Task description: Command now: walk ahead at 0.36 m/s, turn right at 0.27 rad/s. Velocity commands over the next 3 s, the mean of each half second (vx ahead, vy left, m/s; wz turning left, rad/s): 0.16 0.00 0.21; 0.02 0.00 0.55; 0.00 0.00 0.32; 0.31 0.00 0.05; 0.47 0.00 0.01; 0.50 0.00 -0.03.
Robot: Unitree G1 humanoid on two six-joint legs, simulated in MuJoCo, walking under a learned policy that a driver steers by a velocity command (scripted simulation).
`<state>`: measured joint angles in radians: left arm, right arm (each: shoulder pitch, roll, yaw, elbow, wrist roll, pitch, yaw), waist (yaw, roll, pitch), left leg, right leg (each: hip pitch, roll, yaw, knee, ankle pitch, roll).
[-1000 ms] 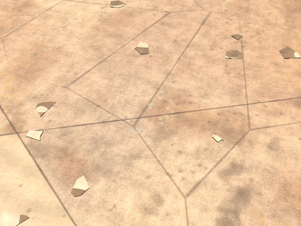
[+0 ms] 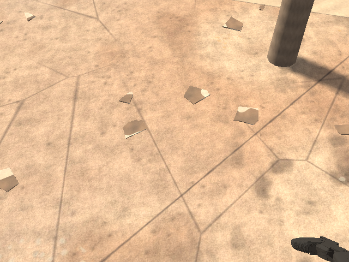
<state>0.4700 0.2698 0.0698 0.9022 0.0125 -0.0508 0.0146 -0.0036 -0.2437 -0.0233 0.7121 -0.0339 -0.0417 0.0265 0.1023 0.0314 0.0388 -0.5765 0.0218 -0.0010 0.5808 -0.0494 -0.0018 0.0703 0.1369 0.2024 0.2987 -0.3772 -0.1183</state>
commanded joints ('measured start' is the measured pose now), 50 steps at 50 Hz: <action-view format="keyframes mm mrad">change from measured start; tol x32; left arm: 1 -21 153 26 -33 -4 -23 7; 50 -237 192 28 -183 2 62 -2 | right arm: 1 195 -122 -37 9 -4 -41 -22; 50 231 -132 -59 -42 20 99 8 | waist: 1 -141 -107 -88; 4 -133 253 -449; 50 -130 -141 -97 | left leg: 1 325 -73 57 -136 80 67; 4 888 440 -617 -98 995 354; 22 274 107 -427 -320 -186 215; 29 4 -209 -94 219 -527 11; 35 24 -90 -47 581 -371 -48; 50 447 -61 54 -202 -167 35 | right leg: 1 -32 -206 49 275 1088 2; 4 -473 74 -65 1026 -209 85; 26 -278 -65 -152 142 53 107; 29 -245 -529 318 -134 176 -78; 35 -174 -347 -89 23 680 -70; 50 -274 -400 -265 263 432 34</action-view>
